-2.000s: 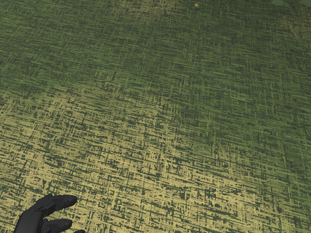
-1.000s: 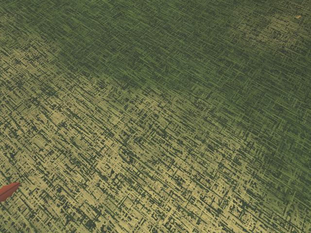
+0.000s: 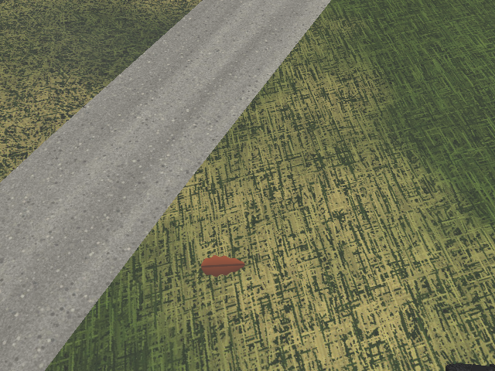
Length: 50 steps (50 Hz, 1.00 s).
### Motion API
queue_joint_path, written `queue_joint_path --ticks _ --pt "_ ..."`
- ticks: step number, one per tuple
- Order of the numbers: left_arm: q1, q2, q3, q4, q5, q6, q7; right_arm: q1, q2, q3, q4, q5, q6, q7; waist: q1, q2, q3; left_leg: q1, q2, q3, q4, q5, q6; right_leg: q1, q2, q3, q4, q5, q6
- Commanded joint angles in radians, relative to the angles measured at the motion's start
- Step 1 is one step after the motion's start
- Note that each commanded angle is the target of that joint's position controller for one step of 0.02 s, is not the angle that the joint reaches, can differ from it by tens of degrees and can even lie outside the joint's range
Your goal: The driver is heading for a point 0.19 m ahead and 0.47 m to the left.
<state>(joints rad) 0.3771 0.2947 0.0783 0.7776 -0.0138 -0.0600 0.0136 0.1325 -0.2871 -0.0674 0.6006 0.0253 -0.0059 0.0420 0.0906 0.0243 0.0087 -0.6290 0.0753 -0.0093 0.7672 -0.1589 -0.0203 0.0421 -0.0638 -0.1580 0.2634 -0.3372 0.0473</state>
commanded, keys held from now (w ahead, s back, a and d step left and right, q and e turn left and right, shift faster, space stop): w+q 0.98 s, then q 0.02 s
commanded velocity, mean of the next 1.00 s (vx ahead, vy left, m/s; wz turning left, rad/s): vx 0.48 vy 0.00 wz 0.60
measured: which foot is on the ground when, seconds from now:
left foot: up 0.00-0.06, down 0.08-0.58, up 0.60-1.00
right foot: down 0.00-0.10, up 0.12-0.56, down 0.58-1.00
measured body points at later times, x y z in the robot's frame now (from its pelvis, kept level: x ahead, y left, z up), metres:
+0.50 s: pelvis +0.27 +0.07 +0.00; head +0.30 +0.10 +0.45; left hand +0.45 +0.36 -0.07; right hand +0.38 -0.21 -0.10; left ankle +0.14 +0.14 -0.74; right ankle +0.50 -0.02 -0.70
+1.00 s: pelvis +0.53 +0.15 +0.00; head +0.56 +0.18 +0.45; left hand +0.38 +0.41 -0.12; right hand +0.85 +0.09 -0.08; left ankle +0.59 +0.37 -0.70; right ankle +0.50 +0.00 -0.74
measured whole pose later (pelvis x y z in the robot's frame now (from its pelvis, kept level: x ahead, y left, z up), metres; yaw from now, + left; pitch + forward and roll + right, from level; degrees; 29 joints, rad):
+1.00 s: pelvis +0.53 +0.15 +0.00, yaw +35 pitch +1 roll -3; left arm 0.33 0.31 0.08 0.81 -0.01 -0.08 0.00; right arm 0.09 -0.29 -0.05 0.63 0.02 -0.02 0.04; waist 0.10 0.04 0.06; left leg -0.65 0.09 -0.02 0.70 -0.02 0.02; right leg 0.06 0.01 -0.22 0.23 -0.31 0.00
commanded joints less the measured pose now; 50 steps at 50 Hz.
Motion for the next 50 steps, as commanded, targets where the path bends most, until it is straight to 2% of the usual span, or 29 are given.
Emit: queue_joint_path --ticks 1,2,3,4,5,6,7,8,9,10,12,14,19,21,26,27,28,29,30,31,32,33,34,35,36,39,45,49,50 --pt "-0.035 0.217 0.059 -0.048 -0.021 -0.005 -0.005 -0.131 -0.071 -0.013 -0.112 0.002 -0.019 0.015 -0.021 -0.148 0.093 0.052 -0.032 0.072 -0.098 -0.066 0.056 -0.063 -0.245 0.076 -0.065 0.322 -0.176" --pt "-0.044 0.231 0.062 -0.046 -0.025 0.0 -0.005 -0.082 -0.094 -0.026 -0.104 -0.001 -0.017 0.015 -0.061 -0.154 0.053 0.15 -0.07 0.102 -0.129 -0.091 0.083 -0.06 -0.243 0.043 0.028 0.541 -0.163" --pt "-0.057 0.226 0.058 -0.045 -0.03 0.005 -0.003 0.047 -0.131 -0.051 -0.067 -0.001 -0.014 0.012 -0.141 -0.127 -0.031 0.343 -0.119 0.13 -0.199 -0.045 0.117 -0.085 -0.212 -0.022 0.222 0.748 -0.135" --pt "-0.024 0.187 0.042 -0.049 -0.022 0.002 0.0 0.226 -0.197 -0.088 -0.012 0.005 -0.006 -0.001 -0.218 -0.082 -0.141 0.63 -0.159 0.115 -0.211 -0.028 0.153 -0.216 -0.163 -0.062 0.475 0.768 -0.099" --pt "-0.003 0.072 0.002 -0.104 0.03 -0.006 -0.001 0.334 -0.299 -0.11 0.001 0.018 -0.003 -0.022 -0.214 0.163 -0.222 0.944 0.092 -0.312 -0.26 -0.143 0.264 -0.599 -0.074 -0.051 0.855 0.084 -0.034" --pt "-0.029 0.049 -0.018 -0.159 0.02 -0.042 -0.001 0.326 -0.339 -0.1 -0.034 0.014 -0.027 -0.016 -0.186 0.267 -0.397 1.051 0.272 -0.867 -0.464 -0.384 0.429 -0.819 0.08 0.177 1.089 -0.273 -0.012" --pt "-0.145 0.162 0.01 -0.175 -0.024 -0.063 -0.007 0.303 -0.236 -0.07 -0.023 0.002 -0.047 -0.007 -0.232 0.115 -0.284 0.992 0.253 -0.756 -0.518 -0.353 0.37 -0.923 0.026 0.251 1.131 -0.167 -0.029" --pt "-0.17 0.161 0.007 -0.184 -0.03 -0.077 -0.01 0.269 -0.201 -0.057 -0.008 -0.003 -0.057 -0.008 -0.2 0.11 -0.177 0.871 0.223 -0.618 -0.505 -0.267 0.343 -0.93 -0.013 0.234 1.079 -0.078 -0.055" --pt "-0.163 0.151 0.005 -0.167 -0.003 -0.082 -0.003 0.196 -0.172 -0.045 -0.017 -0.004 -0.059 -0.01 -0.154 0.024 -0.117 0.727 0.175 -0.509 -0.495 -0.164 0.31 -0.862 -0.054 0.235 1.0 -0.005 -0.056" --pt "-0.15 0.153 0.01 -0.16 0.018 -0.078 -0.002 0.138 -0.148 -0.035 -0.026 -0.011 -0.059 -0.013 -0.114 0.036 -0.076 0.617 0.134 -0.43 -0.508 -0.066 0.296 -0.794 -0.075 0.241 0.923 0.046 -0.05" --pt "-0.128 0.14 0.01 -0.147 0.026 -0.059 -0.012 0.088 -0.14 -0.03 -0.031 -0.024 -0.062 -0.023 -0.075 0.062 -0.053 0.504 0.097 -0.369 -0.549 0.059 0.302 -0.718 -0.074 0.227 0.874 0.102 -0.031" --pt "-0.143 0.12 0.004 -0.147 0.035 -0.042 -0.014 0.101 -0.147 -0.03 -0.008 -0.017 -0.069 -0.035 -0.067 0.036 -0.029 0.441 0.075 -0.306 -0.56 0.164 0.306 -0.706 -0.056 0.207 0.797 0.151 -0.002" --pt "-0.369 0.057 -0.024 -0.206 0.027 -0.048 -0.024 0.186 -0.169 -0.037 0.054 -0.002 -0.062 -0.056 -0.141 0.046 0.029 0.381 0.007 -0.237 -0.544 0.143 0.244 -0.639 0.027 0.187 0.396 0.427 0.02" --pt "-0.435 0.062 -0.025 -0.224 0.014 -0.055 -0.036 0.23 -0.18 -0.041 0.077 0.005 -0.06 -0.06 -0.165 0.047 0.038 0.391 0.023 -0.272 -0.535 0.102 0.237 -0.592 0.052 0.194 0.312 0.464 0.012" --pt "-0.404 0.116 -0.001 -0.225 0.009 -0.068 -0.047 0.252 -0.174 -0.045 0.105 0.006 -0.038 -0.07 -0.131 0.091 0.022 0.546 0.083 -0.393 -0.394 0.178 0.201 -0.525 0.058 0.235 0.23 0.325 -0.049" --pt "-0.342 0.13 0.01 -0.213 0.011 -0.071 -0.042 0.242 -0.169 -0.045 0.102 0.003 -0.033 -0.069 -0.099 0.101 -0.008 0.55 0.066 -0.395 -0.336 0.274 0.187 -0.431 0.071 0.212 0.211 0.286 -0.07" --pt "-0.227 0.157 0.027 -0.192 0.016 -0.075 -0.035 0.225 -0.142 -0.034 0.093 -0.002 -0.032 -0.063 -0.036 0.085 -0.09 0.518 0.009 -0.36 -0.193 0.347 0.157 -0.244 0.052 0.208 0.187 0.311 -0.106" --pt "-0.066 0.21 0.039 -0.184 0.032 -0.073 -0.025 0.226 -0.089 -0.013 0.064 -0.022 -0.032 -0.059 0.025 -0.005 -0.265 0.381 -0.057 -0.299 0.083 0.186 0.121 0.056 -0.106 0.36 0.231 0.271 -0.168" --pt "0.002 0.262 0.052 -0.146 0.04 -0.063 -0.031 0.391 -0.015 0.01 0.054 0.008 -0.04 -0.058 -0.048 -0.351 -0.408 0.009 -0.206 -0.198 0.429 -0.417 0.045 0.396 -0.344 0.846 0.135 0.053 -0.335" --pt "-0.012 0.166 0.033 -0.162 0.017 -0.057 -0.035 0.384 -0.122 -0.006 0.077 0.022 -0.042 -0.061 -0.033 -0.271 -0.354 -0.108 -0.122 -0.219 0.565 -0.408 0.032 0.351 -0.363 0.957 0.065 -0.167 -0.317" --pt "-0.062 0.109 0.018 -0.171 0.013 -0.05 -0.027 0.261 -0.179 -0.023 0.065 0.022 -0.038 -0.06 -0.004 -0.16 -0.204 -0.137 -0.083 -0.189 0.586 -0.309 0.023 0.214 -0.318 0.783 0.041 -0.162 -0.272" --pt "-0.114 0.099 0.012 -0.17 0.022 -0.042 -0.023 0.193 -0.177 -0.024 0.047 0.01 -0.035 -0.062 -0.021 -0.08 -0.111 -0.109 -0.046 -0.147 0.561 -0.235 0.017 0.072 -0.278 0.647 0.024 -0.037 -0.246" --pt "-0.139 0.085 0.007 -0.158 0.026 -0.039 -0.021 0.147 -0.162 -0.027 0.031 -0.004 -0.036 -0.06 -0.038 -0.068 -0.041 -0.088 -0.018 -0.141 0.514 -0.193 0.017 -0.038 -0.238 0.55 0.0 0.082 -0.24" --pt "-0.15 0.075 0.003 -0.151 0.034 -0.043 -0.018 0.154 -0.139 -0.027 0.029 0.001 -0.032 -0.054 -0.063 -0.097 -0.021 -0.041 0.008 -0.139 0.481 -0.165 0.02 -0.104 -0.208 0.47 -0.029 0.141 -0.227" --pt "-0.155 0.07 0.004 -0.142 0.031 -0.048 -0.018 0.166 -0.116 -0.024 0.031 0.006 -0.025 -0.051 -0.072 -0.121 -0.013 -0.014 0.018 -0.125 0.452 -0.153 0.021 -0.137 -0.19 0.416 -0.057 0.168 -0.227" --pt "-0.147 0.09 0.014 -0.107 0.015 -0.062 -0.02 0.131 -0.067 -0.012 0.012 0.0 -0.008 -0.048 -0.08 -0.107 0.022 -0.049 0.038 -0.105 0.362 -0.125 0.014 -0.166 -0.201 0.308 -0.109 0.268 -0.25" --pt "-0.132 0.145 0.029 -0.062 0.013 -0.046 -0.012 -0.013 -0.046 0.002 -0.016 -0.003 -0.027 -0.016 -0.039 -0.076 0.049 -0.037 0.032 -0.043 0.043 0.16 0.016 -0.114 -0.17 0.094 -0.125 0.401 -0.219" --pt "-0.072 0.181 0.038 -0.027 -0.004 -0.025 -0.01 -0.129 -0.043 0.007 -0.06 0.002 -0.031 0.008 -0.004 -0.071 0.083 -0.02 0.011 0.017 -0.1 0.159 0.047 -0.025 -0.199 0.028 -0.105 0.447 -0.197" --pt "-0.08 0.19 0.04 -0.024 -0.009 -0.016 -0.008 -0.14 -0.052 0.002 -0.07 -0.002 -0.031 0.013 -0.015 -0.074 0.092 -0.009 -0.004 0.034 -0.131 0.126 0.06 -0.001 -0.203 0.009 -0.067 0.563 -0.186"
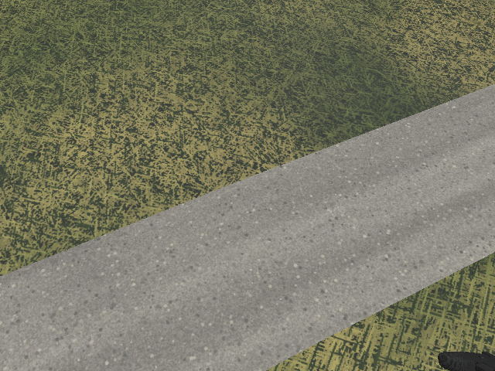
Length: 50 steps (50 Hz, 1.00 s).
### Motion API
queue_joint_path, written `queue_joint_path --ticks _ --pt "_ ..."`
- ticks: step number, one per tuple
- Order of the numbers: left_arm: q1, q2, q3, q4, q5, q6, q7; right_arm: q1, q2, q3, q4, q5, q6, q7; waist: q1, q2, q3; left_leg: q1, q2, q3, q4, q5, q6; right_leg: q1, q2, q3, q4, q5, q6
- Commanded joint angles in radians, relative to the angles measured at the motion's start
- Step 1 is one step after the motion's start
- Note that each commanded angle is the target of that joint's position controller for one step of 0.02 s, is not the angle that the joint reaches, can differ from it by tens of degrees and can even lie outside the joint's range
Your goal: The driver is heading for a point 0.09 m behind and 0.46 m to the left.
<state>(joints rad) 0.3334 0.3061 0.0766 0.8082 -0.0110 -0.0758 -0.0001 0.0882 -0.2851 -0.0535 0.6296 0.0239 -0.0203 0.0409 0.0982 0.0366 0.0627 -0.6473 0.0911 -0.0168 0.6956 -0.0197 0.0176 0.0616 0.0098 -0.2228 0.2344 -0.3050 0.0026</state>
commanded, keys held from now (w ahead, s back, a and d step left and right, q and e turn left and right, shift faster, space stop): q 0.62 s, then no key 0.08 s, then w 0.22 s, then no key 0.08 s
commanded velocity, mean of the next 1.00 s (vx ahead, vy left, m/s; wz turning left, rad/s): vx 0.17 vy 0.00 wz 0.48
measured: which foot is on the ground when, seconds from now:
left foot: up 0.00-0.08, down 0.10-0.56, up 0.58-0.92, down 0.94-1.00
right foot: down 0.00-0.08, up 0.10-0.54, down 0.56-0.94, up 0.96-1.00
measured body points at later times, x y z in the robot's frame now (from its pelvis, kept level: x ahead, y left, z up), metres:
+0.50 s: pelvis +0.19 +0.02 +0.00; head +0.22 +0.05 +0.45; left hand +0.29 +0.33 -0.10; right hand +0.40 -0.22 -0.09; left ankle +0.19 +0.12 -0.74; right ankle +0.31 -0.11 -0.71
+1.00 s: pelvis +0.25 +0.05 +0.00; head +0.25 +0.06 +0.45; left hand +0.20 +0.33 -0.12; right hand +0.48 -0.13 -0.10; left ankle +0.16 +0.12 -0.74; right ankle +0.30 -0.08 -0.71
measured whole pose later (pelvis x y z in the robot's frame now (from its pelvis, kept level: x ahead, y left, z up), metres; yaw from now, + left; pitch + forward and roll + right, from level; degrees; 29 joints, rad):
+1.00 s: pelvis +0.25 +0.05 +0.00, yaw +28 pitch +1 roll +0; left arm 0.28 0.30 0.05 0.74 -0.01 -0.02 0.00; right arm 0.24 -0.25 -0.04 0.71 0.00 -0.01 0.00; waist 0.02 -0.04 -0.01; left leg -0.18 -0.03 -0.01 0.46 -0.30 0.04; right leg -0.35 -0.04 -0.01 0.74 -0.44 0.01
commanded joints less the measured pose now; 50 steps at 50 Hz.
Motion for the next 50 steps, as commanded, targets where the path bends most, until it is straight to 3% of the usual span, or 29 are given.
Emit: queue_joint_path --ticks 1,3,4,5,6,7,8,9,10,11,13,16,20,25,27,28,29,30,31,32,35,39,42,44,46,47,48,49,50 --pt "-0.044 0.194 0.046 -0.056 -0.016 0.009 0.01 -0.082 -0.07 -0.021 -0.104 -0.007 -0.015 0.018 -0.042 -0.1 0.018 0.055 -0.052 0.072 -0.078 -0.059 0.037 0.001 -0.275 0.054 0.029 0.727 -0.128" --pt "-0.062 0.218 0.052 -0.065 -0.03 0.026 0.021 0.071 -0.131 -0.056 -0.073 -0.016 -0.012 0.019 -0.134 -0.13 -0.088 0.264 -0.138 0.119 -0.115 -0.099 0.081 -0.001 -0.254 0.025 0.279 1.021 -0.094" --pt "-0.075 0.198 0.043 -0.076 -0.034 0.027 0.025 0.227 -0.182 -0.086 -0.033 -0.015 -0.01 0.007 -0.219 -0.107 -0.17 0.498 -0.166 0.104 -0.196 0.025 0.12 -0.104 -0.215 0.002 0.488 0.947 -0.053" --pt "-0.031 0.12 0.016 -0.101 0.008 0.02 0.021 0.31 -0.257 -0.106 -0.017 -0.009 0.002 -0.017 -0.218 0.062 -0.252 0.792 -0.008 -0.118 -0.175 0.341 0.182 -0.379 -0.144 0.011 0.8 0.323 0.008" --pt "0.083 0.04 -0.021 -0.145 0.039 0.002 0.007 0.237 -0.359 -0.108 -0.069 -0.031 -0.005 -0.023 -0.096 0.251 -0.433 1.054 0.288 -0.657 -0.175 0.525 0.429 -0.716 0.035 0.147 1.165 -0.428 0.066" --pt "-0.012 0.15 -0.001 -0.132 0.012 -0.009 -0.001 0.254 -0.27 -0.091 -0.092 -0.027 -0.008 -0.016 -0.197 0.058 -0.531 1.023 0.277 -0.646 -0.243 0.45 0.417 -0.737 -0.006 0.321 1.214 -0.37 0.056" --pt "-0.106 0.161 0.001 -0.164 -0.013 -0.009 0.001 0.2 -0.228 -0.076 -0.084 -0.02 -0.016 -0.012 -0.186 0.031 -0.383 0.905 0.227 -0.494 -0.264 0.439 0.37 -0.783 -0.041 0.312 1.169 -0.274 0.041" --pt "-0.114 0.146 -0.001 -0.155 0.0 -0.006 0.015 0.153 -0.194 -0.068 -0.075 -0.001 -0.017 -0.014 -0.144 -0.04 -0.266 0.755 0.163 -0.399 -0.281 0.39 0.31 -0.777 -0.079 0.299 1.082 -0.198 0.044" --pt "-0.116 0.151 0.003 -0.151 0.018 0.003 0.027 0.109 -0.174 -0.063 -0.079 0.002 -0.014 -0.02 -0.115 -0.031 -0.205 0.628 0.131 -0.355 -0.306 0.369 0.284 -0.736 -0.098 0.299 1.019 -0.149 0.052" --pt "-0.101 0.158 0.007 -0.149 0.019 0.017 0.029 0.077 -0.17 -0.058 -0.085 -0.012 -0.01 -0.025 -0.081 -0.002 -0.181 0.517 0.105 -0.323 -0.336 0.376 0.275 -0.662 -0.103 0.302 0.992 -0.118 0.056" --pt "-0.067 0.13 0.001 -0.14 0.024 0.036 0.031 0.051 -0.179 -0.062 -0.079 -0.029 -0.008 -0.033 -0.052 0.021 -0.186 0.409 0.081 -0.285 -0.35 0.448 0.28 -0.593 -0.082 0.283 0.936 -0.085 0.078" --pt "-0.104 0.099 -0.01 -0.153 0.031 0.048 0.038 0.064 -0.192 -0.066 -0.054 -0.021 0.001 -0.052 -0.06 0.028 -0.204 0.385 0.05 -0.262 -0.332 0.457 0.266 -0.592 -0.054 0.283 0.802 -0.023 0.103" --pt "-0.19 0.088 -0.016 -0.181 0.021 0.06 0.033 0.064 -0.192 -0.065 -0.044 -0.012 0.032 -0.072 -0.087 0.063 -0.207 0.377 0.017 -0.308 -0.316 0.202 0.221 -0.563 -0.024 0.305 0.638 0.07 0.109" --pt "-0.232 0.098 -0.009 -0.206 0.015 0.046 0.019 0.072 -0.183 -0.061 -0.041 -0.011 0.05 -0.07 -0.107 0.113 -0.182 0.426 0.022 -0.434 -0.242 0.141 0.197 -0.491 0.017 0.326 0.439 0.016 0.078" --pt "-0.177 0.098 0.0 -0.192 0.014 0.034 0.013 0.043 -0.165 -0.054 -0.05 0.002 0.056 -0.072 -0.066 0.124 -0.172 0.425 -0.017 -0.459 -0.184 0.103 0.15 -0.374 0.012 0.31 0.213 0.149 0.044" --pt "-0.153 0.135 0.011 -0.189 0.025 0.03 0.016 0.069 -0.131 -0.044 -0.053 0.0 0.057 -0.074 -0.072 0.072 -0.182 0.364 -0.065 -0.424 -0.108 -0.054 0.101 -0.26 -0.091 0.368 0.144 0.284 0.004" --pt "-0.199 0.222 0.028 -0.213 0.046 0.04 0.023 0.162 -0.083 -0.033 -0.052 -0.011 0.056 -0.074 -0.152 -0.201 -0.186 0.204 -0.211 -0.247 0.101 -0.462 0.03 -0.144 -0.322 0.588 0.143 0.583 -0.116" --pt "-0.145 0.201 0.029 -0.198 0.064 0.044 0.018 0.151 -0.158 -0.053 -0.059 -0.014 0.046 -0.075 -0.113 -0.325 -0.182 0.066 -0.247 -0.163 0.314 -0.676 -0.026 -0.141 -0.446 0.783 0.108 0.691 -0.276" --pt "-0.156 0.157 0.018 -0.208 0.052 0.044 0.019 0.17 -0.222 -0.076 -0.04 -0.015 0.046 -0.074 -0.114 -0.233 -0.174 0.045 -0.19 -0.17 0.472 -0.625 -0.057 -0.149 -0.438 0.723 0.122 0.657 -0.292" --pt "-0.179 0.117 0.008 -0.21 0.042 0.046 0.021 0.157 -0.223 -0.082 -0.018 -0.007 0.056 -0.077 -0.112 -0.17 -0.15 0.042 -0.176 -0.159 0.524 -0.56 -0.076 -0.17 -0.362 0.612 0.138 0.603 -0.25" --pt "-0.214 0.1 0.0 -0.204 0.022 0.06 0.028 0.134 -0.137 -0.062 -0.012 -0.004 0.083 -0.084 -0.114 -0.16 -0.111 0.073 -0.169 -0.118 0.52 -0.458 -0.115 -0.217 -0.253 0.443 0.127 0.55 -0.202" --pt "-0.148 0.115 0.008 -0.172 0.01 0.07 0.029 0.061 -0.068 -0.026 -0.043 -0.008 0.066 -0.064 -0.058 -0.247 -0.133 0.16 -0.122 -0.018 0.199 -0.422 -0.103 -0.19 -0.219 0.424 0.021 -0.005 -0.199" --pt "-0.126 0.162 0.021 -0.155 -0.002 0.066 0.018 0.053 -0.081 -0.02 -0.036 -0.01 0.04 -0.044 -0.049 -0.258 -0.103 0.311 -0.118 0.031 -0.03 -0.424 -0.057 -0.255 -0.243 0.436 -0.009 -0.085 -0.206" --pt "-0.122 0.171 0.021 -0.143 -0.021 0.066 0.01 0.111 -0.085 -0.022 0.001 -0.01 0.022 -0.035 -0.086 -0.215 -0.076 0.445 -0.128 0.061 -0.236 -0.265 -0.01 -0.321 -0.241 0.424 0.009 -0.124 -0.198" --pt "-0.115 0.116 0.001 -0.133 -0.017 0.055 0.002 0.209 -0.093 -0.026 0.044 -0.006 0.012 -0.036 -0.137 -0.166 -0.091 0.669 -0.107 0.024 -0.332 -0.232 0.039 -0.462 -0.203 0.381 0.099 -0.138 -0.14" --pt "-0.152 0.029 -0.029 -0.152 0.008 0.041 -0.01 0.285 -0.125 -0.032 0.057 -0.012 0.009 -0.046 -0.166 -0.041 -0.128 0.802 0.041 -0.174 -0.388 -0.261 0.076 -0.576 -0.123 0.286 0.314 -0.105 -0.067" --pt "-0.196 0.011 -0.037 -0.214 0.02 0.023 -0.009 0.28 -0.249 -0.059 0.051 -0.027 0.013 -0.046 -0.15 0.194 -0.094 0.765 0.228 -0.455 -0.443 -0.283 0.204 -0.751 -0.003 0.153 0.495 -0.192 0.0" --pt "-0.242 0.1 -0.011 -0.219 0.009 0.014 0.0 0.278 -0.216 -0.055 0.052 -0.039 0.0 -0.046 -0.188 0.15 -0.035 0.692 0.271 -0.504 -0.47 -0.198 0.285 -0.789 -0.044 0.218 0.661 -0.28 0.021" --pt "-0.207 0.137 0.004 -0.207 0.001 0.014 -0.002 0.248 -0.162 -0.037 0.054 -0.038 -0.01 -0.049 -0.156 0.134 -0.014 0.692 0.246 -0.438 -0.457 -0.086 0.279 -0.816 -0.063 0.24 0.746 -0.258 0.025"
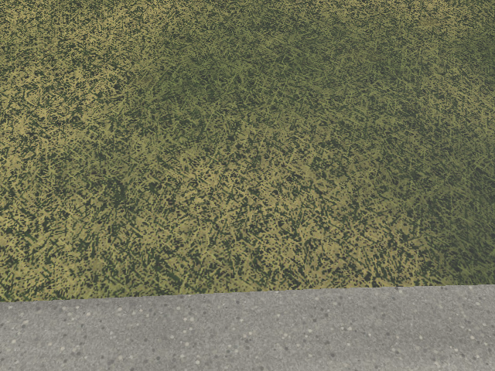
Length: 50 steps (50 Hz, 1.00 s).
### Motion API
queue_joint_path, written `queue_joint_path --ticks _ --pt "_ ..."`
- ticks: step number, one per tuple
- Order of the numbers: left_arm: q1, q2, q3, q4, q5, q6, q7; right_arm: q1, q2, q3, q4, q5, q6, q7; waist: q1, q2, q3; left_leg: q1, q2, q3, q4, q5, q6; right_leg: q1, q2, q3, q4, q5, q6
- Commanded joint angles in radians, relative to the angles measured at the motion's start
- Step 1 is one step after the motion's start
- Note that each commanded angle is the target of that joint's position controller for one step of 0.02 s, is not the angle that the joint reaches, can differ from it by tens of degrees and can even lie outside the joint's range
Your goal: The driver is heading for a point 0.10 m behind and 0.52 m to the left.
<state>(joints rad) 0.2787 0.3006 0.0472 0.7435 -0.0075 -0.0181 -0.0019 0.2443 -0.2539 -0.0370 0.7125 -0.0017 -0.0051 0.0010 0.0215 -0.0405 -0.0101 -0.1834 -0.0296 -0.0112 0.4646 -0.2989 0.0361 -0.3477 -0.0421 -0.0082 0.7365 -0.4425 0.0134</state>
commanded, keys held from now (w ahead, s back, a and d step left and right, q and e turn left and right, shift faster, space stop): no key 0.12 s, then q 0.34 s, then w+q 0.54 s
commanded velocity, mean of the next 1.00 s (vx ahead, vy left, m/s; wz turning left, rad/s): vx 0.22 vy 0.00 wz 0.42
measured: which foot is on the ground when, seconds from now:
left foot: down 0.00-0.30, up 0.32-0.68, down 0.70-1.00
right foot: up 0.00-0.26, down 0.28-0.70, up 0.72-1.00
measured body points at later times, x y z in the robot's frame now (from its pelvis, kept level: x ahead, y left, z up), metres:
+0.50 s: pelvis +0.08 -0.02 +0.00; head +0.12 -0.02 +0.45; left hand +0.21 +0.27 -0.09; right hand +0.23 -0.30 -0.11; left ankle +0.03 +0.11 -0.67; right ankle +0.14 -0.11 -0.74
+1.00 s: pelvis +0.19 +0.08 +0.01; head +0.20 +0.13 +0.46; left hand +0.29 +0.40 -0.08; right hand +0.31 -0.18 -0.09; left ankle +0.07 +0.11 -0.74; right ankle +0.43 -0.01 -0.67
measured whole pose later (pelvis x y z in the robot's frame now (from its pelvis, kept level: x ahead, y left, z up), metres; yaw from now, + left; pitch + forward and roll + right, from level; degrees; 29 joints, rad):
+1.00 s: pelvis +0.19 +0.08 +0.01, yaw +26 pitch +2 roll -3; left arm 0.03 0.31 0.08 0.72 -0.01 -0.08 -0.04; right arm 0.47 -0.24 -0.04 0.76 0.01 -0.05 -0.03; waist -0.07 -0.05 0.03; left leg 0.00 -0.02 -0.10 0.26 -0.29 0.06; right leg -0.64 -0.03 0.05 0.68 0.02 0.04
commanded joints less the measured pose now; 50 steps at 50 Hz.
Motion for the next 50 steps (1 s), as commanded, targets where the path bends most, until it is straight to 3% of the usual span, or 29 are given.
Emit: queue_joint_path --ticks 1,2,3,5,7,10,12,13,14,15,16,17,19,21,23,27,31,33,34,35,36,37,38,39,40,41,42,45,50 --pt "-0.118 0.135 0.035 -0.118 0.0 -0.039 -0.003 0.065 -0.166 -0.045 -0.029 0.0 -0.031 -0.012 -0.061 0.208 0.054 0.237 0.319 -0.364 -0.218 0.281 0.232 -0.408 -0.025 0.03 0.269 -0.076 0.019" --pt "-0.109 0.13 0.036 -0.111 0.006 -0.035 -0.004 0.035 -0.156 -0.041 -0.029 0.011 -0.031 -0.014 -0.051 0.201 0.058 0.244 0.296 -0.31 -0.216 0.388 0.208 -0.415 -0.034 0.029 0.256 -0.015 0.027" --pt "-0.112 0.112 0.032 -0.105 0.01 -0.032 -0.007 0.019 -0.147 -0.036 -0.028 0.01 -0.028 -0.02 -0.043 0.185 0.056 0.219 0.273 -0.252 -0.21 0.51 0.191 -0.38 -0.038 0.025 0.235 0.043 0.035" --pt "-0.105 0.051 0.013 -0.093 0.01 -0.031 -0.017 -0.008 -0.132 -0.031 -0.023 -0.001 -0.018 -0.029 -0.025 0.16 0.026 0.143 0.21 -0.136 -0.189 0.64 0.162 -0.243 -0.021 -0.006 0.123 0.154 0.045" --pt "-0.151 0.019 -0.001 -0.101 0.013 -0.029 -0.022 0.009 -0.144 -0.035 -0.009 -0.004 -0.008 -0.031 -0.045 0.176 0.011 0.082 0.179 -0.094 -0.162 0.697 0.148 -0.113 0.007 -0.03 -0.009 0.232 0.042" --pt "-0.186 0.07 0.013 -0.128 0.003 -0.023 -0.015 0.032 -0.212 -0.057 0.002 0.014 0.004 -0.029 -0.051 0.177 0.012 0.078 0.217 -0.176 -0.115 0.704 0.159 -0.063 0.049 -0.022 -0.093 0.239 0.019" --pt "-0.152 0.094 0.025 -0.124 0.005 -0.021 -0.008 -0.001 -0.216 -0.061 -0.004 0.031 0.008 -0.032 -0.015 0.159 0.007 0.08 0.216 -0.231 -0.063 0.598 0.132 -0.002 0.058 -0.004 -0.211 0.292 -0.008" --pt "-0.119 0.103 0.032 -0.115 0.013 -0.023 -0.001 -0.016 -0.209 -0.059 -0.006 0.035 0.008 -0.033 0.011 0.14 -0.006 0.054 0.19 -0.234 -0.02 0.538 0.106 0.087 0.058 -0.008 -0.302 0.412 -0.026" --pt "-0.086 0.153 0.046 -0.117 0.024 -0.027 0.01 -0.001 -0.176 -0.051 -0.012 0.022 0.002 -0.034 0.015 0.087 -0.058 -0.006 0.13 -0.207 0.07 0.46 0.058 0.233 -0.023 0.058 -0.314 0.645 -0.059" --pt "-0.025 0.237 0.065 -0.128 0.041 -0.021 0.023 0.053 -0.11 -0.033 -0.029 0.0 -0.007 -0.034 0.011 -0.093 -0.176 -0.194 0.022 -0.136 0.288 0.14 -0.013 0.482 -0.229 0.224 -0.251 0.966 -0.17" --pt "0.042 0.198 0.06 -0.113 0.039 -0.006 0.019 0.077 -0.116 -0.033 -0.024 0.008 -0.003 -0.039 0.049 -0.236 -0.267 -0.294 -0.064 -0.089 0.522 -0.413 -0.065 0.522 -0.397 0.43 -0.328 1.009 -0.312" --pt "0.009 0.144 0.041 -0.116 0.029 -0.001 0.019 0.093 -0.187 -0.061 -0.004 0.022 0.012 -0.038 0.03 -0.123 -0.206 -0.328 -0.021 -0.13 0.684 -0.437 -0.086 0.437 -0.389 0.409 -0.36 0.84 -0.318" --pt "-0.134 0.103 0.029 -0.135 0.021 -0.001 0.023 0.065 -0.19 -0.074 0.006 0.034 0.044 -0.047 -0.019 -0.079 -0.07 -0.375 0.033 -0.097 0.743 -0.304 -0.11 0.28 -0.291 0.239 -0.409 0.59 -0.257" --pt "-0.205 0.097 0.028 -0.135 0.03 0.001 0.025 0.064 -0.162 -0.074 0.001 0.028 0.073 -0.055 -0.044 -0.092 -0.016 -0.309 0.051 -0.059 0.692 -0.196 -0.13 0.142 -0.234 0.133 -0.462 0.457 -0.232" --pt "-0.214 0.099 0.032 -0.127 0.035 0.002 0.031 0.048 -0.133 -0.067 -0.023 0.026 0.077 -0.052 -0.038 -0.114 -0.016 -0.286 0.061 -0.026 0.615 -0.144 -0.138 0.126 -0.229 0.075 -0.487 0.425 -0.243" --pt "-0.182 0.161 0.058 -0.098 0.004 -0.002 0.032 -0.018 -0.119 -0.052 -0.078 0.014 0.057 -0.015 -0.008 -0.107 -0.05 -0.246 0.108 0.015 0.416 -0.097 -0.087 0.151 -0.274 0.076 -0.561 0.094 -0.243" --pt "-0.192 0.194 0.072 -0.082 -0.019 -0.011 0.013 -0.002 -0.143 -0.061 -0.07 0.019 0.04 0.013 -0.031 -0.085 -0.025 -0.142 0.101 0.071 0.255 -0.079 -0.021 0.125 -0.295 0.049 -0.581 -0.038 -0.213" --pt "-0.215 0.185 0.07 -0.073 -0.032 -0.006 0.007 0.062 -0.132 -0.064 -0.034 0.023 0.035 0.019 -0.076 -0.059 -0.013 -0.026 0.075 0.122 0.114 -0.012 0.016 0.075 -0.273 -0.005 -0.526 -0.113 -0.173" --pt "-0.215 0.157 0.064 -0.067 -0.029 -0.003 0.005 0.127 -0.135 -0.07 0.003 0.024 0.031 0.016 -0.098 -0.028 -0.009 0.061 0.042 0.142 0.068 -0.021 0.035 0.021 -0.238 -0.048 -0.449 -0.154 -0.144" --pt "-0.22 0.101 0.048 -0.067 -0.017 -0.001 0.0 0.228 -0.161 -0.084 0.047 0.032 0.027 0.009 -0.128 0.064 0.002 0.163 0.043 0.079 -0.008 -0.089 0.075 -0.067 -0.173 -0.117 -0.261 -0.17 -0.1" --pt "-0.257 0.019 0.022 -0.094 0.011 -0.004 -0.014 0.33 -0.246 -0.105 0.055 0.031 0.015 -0.006 -0.155 0.318 0.017 0.279 0.268 -0.298 -0.141 -0.189 0.172 -0.314 -0.059 -0.205 0.198 -0.196 -0.018" --pt "-0.298 0.043 0.028 -0.151 -0.014 -0.025 -0.016 0.25 -0.319 -0.107 -0.005 0.007 -0.021 0.008 -0.114 0.313 0.066 0.221 0.401 -0.742 -0.306 -0.463 0.331 -0.557 0.055 -0.017 0.355 -0.19 -0.016" --pt "-0.32 0.118 0.045 -0.149 -0.041 -0.049 -0.023 0.182 -0.256 -0.09 -0.027 0.004 -0.049 0.012 -0.104 0.204 0.107 0.212 0.405 -0.693 -0.358 -0.485 0.317 -0.597 -0.008 0.064 0.384 -0.071 -0.04" --pt "-0.291 0.145 0.054 -0.135 -0.039 -0.066 -0.029 0.141 -0.21 -0.072 -0.031 0.011 -0.064 0.009 -0.07 0.194 0.127 0.217 0.374 -0.6 -0.343 -0.371 0.277 -0.6 -0.029 0.067 0.353 0.055 -0.051" --pt "-0.27 0.139 0.056 -0.107 -0.012 -0.076 -0.027 0.124 -0.186 -0.063 -0.036 0.018 -0.067 0.006 -0.057 0.157 0.11 0.221 0.33 -0.504 -0.317 -0.234 0.238 -0.561 -0.048 0.064 0.318 0.135 -0.043" --pt "-0.27 0.138 0.058 -0.099 0.01 -0.084 -0.026 0.115 -0.18 -0.059 -0.035 0.019 -0.063 -0.001 -0.052 0.144 0.098 0.22 0.293 -0.432 -0.313 -0.122 0.211 -0.524 -0.049 0.062 0.258 0.203 -0.029" --pt "-0.278 0.125 0.057 -0.092 0.012 -0.086 -0.028 0.131 -0.169 -0.053 -0.036 0.012 -0.062 -0.008 -0.054 0.144 0.081 0.218 0.265 -0.381 -0.313 -0.029 0.194 -0.485 -0.038 0.053 0.227 0.265 -0.016" --pt "-0.319 0.082 0.047 -0.099 0.005 -0.081 -0.031 0.184 -0.172 -0.055 -0.024 0.011 -0.063 -0.027 -0.065 0.13 0.064 0.221 0.222 -0.287 -0.303 0.177 0.176 -0.442 0.001 0.037 0.088 0.397 0.019" --pt "-0.456 0.041 0.028 -0.144 -0.006 -0.086 -0.048 0.248 -0.179 -0.06 0.009 0.019 -0.05 -0.041 -0.114 0.16 0.107 0.137 0.189 -0.244 -0.283 0.224 0.153 -0.334 0.047 0.023 -0.144 0.517 0.04"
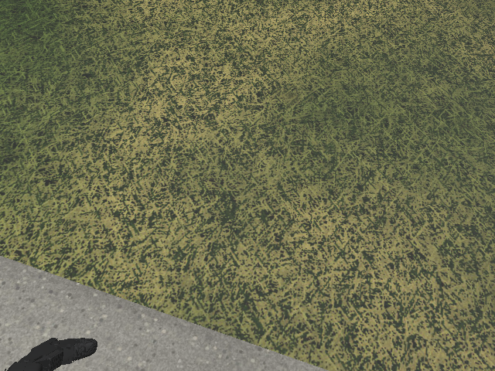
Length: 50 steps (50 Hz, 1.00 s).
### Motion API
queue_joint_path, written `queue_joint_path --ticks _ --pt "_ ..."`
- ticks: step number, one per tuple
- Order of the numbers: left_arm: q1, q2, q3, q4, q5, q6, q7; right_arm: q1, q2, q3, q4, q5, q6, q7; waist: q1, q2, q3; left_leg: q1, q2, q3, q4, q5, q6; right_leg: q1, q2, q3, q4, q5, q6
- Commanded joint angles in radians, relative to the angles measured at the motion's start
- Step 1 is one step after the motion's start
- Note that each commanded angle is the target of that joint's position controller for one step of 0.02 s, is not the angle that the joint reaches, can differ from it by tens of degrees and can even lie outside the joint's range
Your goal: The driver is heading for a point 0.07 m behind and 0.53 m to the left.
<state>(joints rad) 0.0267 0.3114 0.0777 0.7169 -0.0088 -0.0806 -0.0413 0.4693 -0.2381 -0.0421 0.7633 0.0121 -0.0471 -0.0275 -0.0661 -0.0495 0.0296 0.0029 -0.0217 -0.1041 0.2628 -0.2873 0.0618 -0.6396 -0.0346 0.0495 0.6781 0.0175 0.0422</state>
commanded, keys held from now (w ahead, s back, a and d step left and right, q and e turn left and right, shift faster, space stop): w+q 0.10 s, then q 0.38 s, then w+q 0.50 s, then q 0.02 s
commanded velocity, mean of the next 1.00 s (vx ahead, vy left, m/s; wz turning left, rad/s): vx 0.31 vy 0.00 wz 0.60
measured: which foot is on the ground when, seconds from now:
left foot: down 0.00-0.18, up 0.20-0.62, down 0.64-1.00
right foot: up 0.00-0.16, down 0.18-0.64, up 0.66-1.00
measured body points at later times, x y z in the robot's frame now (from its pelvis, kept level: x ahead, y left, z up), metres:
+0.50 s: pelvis +0.22 -0.03 -0.01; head +0.27 +0.00 +0.44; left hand +0.25 +0.28 -0.13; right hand +0.47 -0.25 -0.09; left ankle +0.27 +0.12 -0.70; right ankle +0.28 -0.14 -0.75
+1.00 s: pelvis +0.39 +0.07 -0.01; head +0.41 +0.11 +0.44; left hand +0.45 +0.41 -0.09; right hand +0.60 -0.15 -0.10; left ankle +0.26 +0.12 -0.75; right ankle +0.60 +0.03 -0.72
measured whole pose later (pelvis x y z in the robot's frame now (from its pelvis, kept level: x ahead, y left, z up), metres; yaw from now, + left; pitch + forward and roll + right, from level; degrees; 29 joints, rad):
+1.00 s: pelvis +0.39 +0.07 -0.01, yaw +35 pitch +2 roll -1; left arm -0.01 0.31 0.05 0.74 -0.01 -0.08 -0.05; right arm 0.39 -0.31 -0.06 0.67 0.02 -0.03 -0.02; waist -0.07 -0.04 0.04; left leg -0.07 -0.05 -0.15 0.38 -0.33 0.03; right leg -0.53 -0.01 0.06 0.55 -0.07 0.04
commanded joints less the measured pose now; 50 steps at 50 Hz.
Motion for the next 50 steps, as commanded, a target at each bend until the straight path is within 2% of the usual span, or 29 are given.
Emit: queue_joint_path --ticks 1,3,6,7,8,9,10,11,12,13,14,16,17,19,23,28,30,31,32,33,34,35,36,37,38,40,44,47,50 --pt "-0.227 0.029 -0.004 -0.129 -0.006 -0.026 -0.013 0.035 -0.196 -0.057 -0.034 0.009 -0.006 -0.013 -0.034 0.168 0.077 -0.045 0.188 -0.163 -0.069 0.218 0.127 -0.037 0.042 -0.032 -0.112 0.055 0.007" --pt "-0.246 0.037 -0.004 -0.144 -0.007 -0.035 -0.021 0.041 -0.201 -0.061 -0.023 0.017 -0.001 -0.016 -0.033 0.169 0.086 -0.026 0.207 -0.194 -0.037 0.238 0.122 -0.018 0.044 -0.018 -0.159 0.047 -0.007" --pt "-0.175 0.075 0.01 -0.133 -0.005 -0.044 -0.018 0.002 -0.218 -0.072 -0.022 0.014 0.012 -0.023 0.013 0.201 0.069 0.0 0.223 -0.218 0.041 0.411 0.09 0.093 0.051 -0.015 -0.194 -0.016 -0.04" --pt "-0.107 0.102 0.024 -0.119 0.003 -0.046 -0.008 -0.019 -0.222 -0.076 -0.032 0.009 0.018 -0.022 0.046 0.223 0.022 0.005 0.199 -0.21 0.132 0.609 0.066 0.193 0.076 -0.037 -0.199 -0.057 -0.061" --pt "0.019 0.134 0.04 -0.091 0.012 -0.049 0.005 -0.048 -0.215 -0.073 -0.048 0.007 0.021 -0.019 0.111 0.223 -0.076 -0.021 0.145 -0.181 0.289 0.756 0.028 0.38 0.08 -0.061 -0.233 0.021 -0.092" --pt "0.185 0.17 0.047 -0.071 0.031 -0.05 0.015 -0.084 -0.18 -0.06 -0.087 -0.005 0.02 -0.014 0.187 0.191 -0.239 -0.182 0.086 -0.182 0.531 0.623 -0.014 0.703 -0.042 0.039 -0.176 0.158 -0.151" --pt "0.28 0.245 0.058 -0.052 0.05 -0.039 0.017 0.078 -0.044 -0.026 -0.1 -0.012 0.017 -0.009 0.113 -0.161 -0.462 -0.544 -0.087 -0.105 0.937 -0.19 -0.091 1.138 -0.368 0.434 -0.131 0.382 -0.314" --pt "0.264 0.176 0.041 -0.063 0.034 -0.029 0.009 0.149 -0.145 -0.037 -0.081 0.012 0.014 -0.007 0.102 -0.267 -0.576 -0.6 -0.076 -0.152 1.137 -0.378 -0.11 1.129 -0.438 0.657 -0.232 0.302 -0.365" --pt "0.184 0.102 0.02 -0.088 0.026 -0.013 0.018 0.05 -0.222 -0.064 -0.085 0.033 0.023 -0.005 0.108 -0.171 -0.406 -0.657 -0.012 -0.118 1.178 -0.326 -0.121 0.982 -0.391 0.48 -0.26 0.277 -0.333" --pt "0.131 0.064 0.008 -0.085 0.02 0.001 0.027 -0.048 -0.24 -0.066 -0.104 0.029 0.031 -0.011 0.106 -0.071 -0.264 -0.664 0.03 -0.049 1.143 -0.268 -0.129 0.822 -0.338 0.308 -0.27 0.337 -0.302" --pt "0.097 0.047 0.001 -0.071 0.019 0.009 0.031 -0.093 -0.232 -0.069 -0.11 0.013 0.041 -0.016 0.088 -0.01 -0.177 -0.641 0.058 -0.024 1.098 -0.239 -0.137 0.681 -0.285 0.206 -0.283 0.4 -0.289" --pt "0.06 0.061 0.004 -0.047 0.033 0.004 0.034 -0.073 -0.177 -0.065 -0.121 0.013 0.066 -0.017 0.037 -0.05 -0.114 -0.525 0.097 -0.001 0.995 -0.197 -0.131 0.487 -0.245 0.097 -0.357 0.365 -0.278" --pt "0.04 0.069 0.007 -0.035 0.031 0.001 0.035 -0.077 -0.142 -0.057 -0.13 0.015 0.075 -0.017 0.028 -0.065 -0.09 -0.508 0.1 0.02 0.925 -0.198 -0.133 0.438 -0.245 0.06 -0.387 0.367 -0.288" --pt "0.032 0.107 0.02 -0.017 0.024 -0.002 0.04 -0.13 -0.119 -0.047 -0.165 0.004 0.08 -0.016 0.036 -0.067 -0.087 -0.515 0.116 0.035 0.803 -0.139 -0.131 0.437 -0.277 0.029 -0.422 0.401 -0.311" --pt "-0.017 0.139 0.028 -0.013 0.005 0.024 0.05 -0.182 -0.138 -0.047 -0.189 0.003 0.083 0.014 0.037 -0.048 -0.121 -0.406 0.117 0.07 0.597 0.08 -0.102 0.437 -0.266 -0.087 -0.444 0.274 -0.284" --pt "0.042 0.202 0.046 0.019 -0.025 0.042 0.031 -0.295 -0.18 -0.061 -0.241 0.008 0.098 0.042 0.072 -0.04 -0.058 -0.381 0.108 0.117 0.439 0.012 -0.045 0.467 -0.297 -0.087 -0.46 -0.238 -0.238" --pt "0.053 0.2 0.045 0.031 -0.037 0.048 0.025 -0.28 -0.183 -0.066 -0.23 0.003 0.092 0.045 0.054 -0.019 -0.038 -0.316 0.08 0.166 0.323 0.015 -0.014 0.462 -0.288 -0.105 -0.408 -0.376 -0.205" --pt "0.07 0.175 0.037 0.04 -0.035 0.051 0.022 -0.239 -0.195 -0.075 -0.21 0.003 0.088 0.04 0.04 0.001 -0.039 -0.233 0.052 0.183 0.279 0.006 0.007 0.424 -0.262 -0.137 -0.336 -0.413 -0.181" --pt "0.081 0.126 0.02 0.046 -0.02 0.051 0.018 -0.128 -0.24 -0.099 -0.175 0.013 0.083 0.03 -0.001 0.077 -0.075 -0.078 0.05 0.132 0.221 -0.011 0.051 0.345 -0.203 -0.2 -0.144 -0.393 -0.142" --pt "0.035 0.056 -0.003 -0.018 0.013 0.043 0.015 -0.034 -0.384 -0.137 -0.167 0.017 0.075 0.013 -0.011 0.354 -0.085 0.114 0.278 -0.335 0.081 -0.137 0.209 0.005 -0.023 -0.308 0.267 -0.542 -0.039" --pt "-0.036 0.083 0.0 -0.051 0.007 0.022 0.014 -0.029 -0.36 -0.117 -0.194 0.009 0.039 0.027 -0.038 0.309 -0.096 0.147 0.364 -0.632 -0.028 -0.218 0.316 -0.208 0.052 -0.077 0.464 -0.659 -0.031" --pt "-0.043 0.136 0.014 -0.056 -0.02 0.004 0.003 -0.058 -0.285 -0.093 -0.196 0.006 0.011 0.035 -0.021 0.232 -0.077 0.147 0.363 -0.554 -0.034 -0.167 0.291 -0.244 0.001 -0.003 0.497 -0.589 -0.054" --pt "-0.017 0.144 0.016 -0.042 -0.024 -0.008 -0.005 -0.089 -0.25 -0.081 -0.2 0.008 -0.005 0.037 0.008 0.199 -0.061 0.105 0.329 -0.461 -0.018 -0.113 0.254 -0.208 -0.031 0.009 0.461 -0.503 -0.069" --pt "-0.011 0.143 0.018 -0.028 -0.006 -0.017 -0.006 -0.122 -0.227 -0.074 -0.203 0.014 -0.007 0.034 0.023 0.153 -0.053 0.076 0.299 -0.392 -0.016 -0.048 0.224 -0.179 -0.05 0.008 0.397 -0.433 -0.067" --pt "-0.017 0.144 0.02 -0.022 0.007 -0.021 -0.006 -0.147 -0.215 -0.065 -0.208 0.011 -0.005 0.027 0.036 0.15 -0.043 0.039 0.271 -0.339 -0.023 0.042 0.205 -0.131 -0.057 0.007 0.333 -0.369 -0.06" --pt "-0.025 0.12 0.015 -0.017 0.012 -0.022 -0.011 -0.158 -0.232 -0.065 -0.217 -0.002 -0.005 0.014 0.046 0.141 -0.048 -0.009 0.236 -0.274 -0.033 0.183 0.196 -0.058 -0.026 -0.019 0.244 -0.273 -0.034" --pt "-0.098 0.064 -0.009 -0.033 0.007 -0.011 -0.009 -0.124 -0.259 -0.075 -0.191 0.005 -0.001 -0.002 0.019 0.142 -0.014 -0.102 0.184 -0.192 -0.034 0.167 0.17 0.042 0.023 -0.023 -0.009 -0.124 0.005" --pt "-0.139 0.068 -0.013 -0.055 -0.001 -0.014 -0.01 -0.092 -0.264 -0.079 -0.163 0.01 0.002 -0.002 0.0 0.154 0.01 -0.155 0.184 -0.204 -0.018 0.13 0.154 0.108 0.038 -0.011 -0.104 -0.068 0.01" --pt "-0.113 0.103 0.0 -0.06 -0.002 -0.024 -0.009 -0.099 -0.256 -0.08 -0.148 0.01 0.005 -0.003 0.021 0.176 0.019 -0.164 0.194 -0.257 0.038 0.153 0.127 0.184 0.042 0.011 -0.152 -0.075 -0.01"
